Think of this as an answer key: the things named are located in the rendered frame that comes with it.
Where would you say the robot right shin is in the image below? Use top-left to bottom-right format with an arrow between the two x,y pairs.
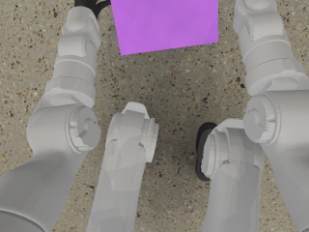
201,118 -> 265,178

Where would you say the robot left hand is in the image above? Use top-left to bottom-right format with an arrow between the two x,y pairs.
74,0 -> 111,20

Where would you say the robot left upper arm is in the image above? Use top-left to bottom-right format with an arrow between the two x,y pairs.
0,103 -> 101,232

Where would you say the carton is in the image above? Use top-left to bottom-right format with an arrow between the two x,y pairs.
110,0 -> 218,56

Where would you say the robot right forearm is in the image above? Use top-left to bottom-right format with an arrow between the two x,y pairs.
233,0 -> 309,97

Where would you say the robot left shin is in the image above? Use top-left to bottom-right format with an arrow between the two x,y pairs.
104,101 -> 150,150

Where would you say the robot shin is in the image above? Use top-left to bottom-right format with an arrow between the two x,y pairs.
104,101 -> 150,150
201,118 -> 265,178

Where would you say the robot right upper arm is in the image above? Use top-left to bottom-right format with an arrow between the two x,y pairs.
242,90 -> 309,232

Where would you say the robot left forearm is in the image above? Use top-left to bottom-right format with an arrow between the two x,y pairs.
26,6 -> 101,139

